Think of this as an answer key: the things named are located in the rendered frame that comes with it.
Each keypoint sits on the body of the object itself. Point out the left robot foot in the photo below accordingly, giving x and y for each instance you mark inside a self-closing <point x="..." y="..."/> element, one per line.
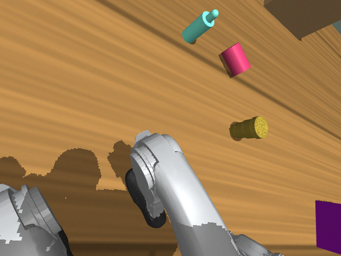
<point x="65" y="241"/>

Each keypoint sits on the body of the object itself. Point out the right robot hand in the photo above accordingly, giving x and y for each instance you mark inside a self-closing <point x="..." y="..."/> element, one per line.
<point x="249" y="247"/>

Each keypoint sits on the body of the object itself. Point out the right robot foot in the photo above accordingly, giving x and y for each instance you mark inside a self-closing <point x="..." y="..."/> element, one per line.
<point x="140" y="201"/>

